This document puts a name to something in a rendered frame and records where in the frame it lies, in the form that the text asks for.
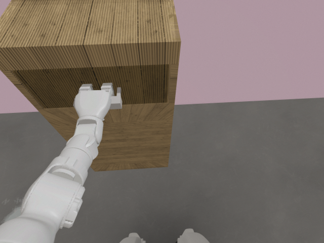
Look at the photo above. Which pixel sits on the left robot hand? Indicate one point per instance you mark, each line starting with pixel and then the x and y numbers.
pixel 89 102

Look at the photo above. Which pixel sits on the drawer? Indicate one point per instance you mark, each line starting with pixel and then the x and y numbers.
pixel 57 88

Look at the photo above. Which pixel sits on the robot left upper arm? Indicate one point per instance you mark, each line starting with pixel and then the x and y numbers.
pixel 54 204

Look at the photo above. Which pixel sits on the robot shin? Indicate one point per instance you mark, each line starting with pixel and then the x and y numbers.
pixel 188 230
pixel 133 234

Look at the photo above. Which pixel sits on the robot left shin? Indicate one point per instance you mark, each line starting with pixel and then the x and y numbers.
pixel 133 234

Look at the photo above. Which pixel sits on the handle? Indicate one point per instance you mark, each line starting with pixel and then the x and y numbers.
pixel 116 101

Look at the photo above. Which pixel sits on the robot right shin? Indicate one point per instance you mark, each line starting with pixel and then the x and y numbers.
pixel 188 230

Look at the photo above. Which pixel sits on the robot left forearm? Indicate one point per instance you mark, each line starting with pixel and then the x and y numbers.
pixel 77 156

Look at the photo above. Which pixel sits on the cabinet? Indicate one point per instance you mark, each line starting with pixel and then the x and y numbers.
pixel 53 34

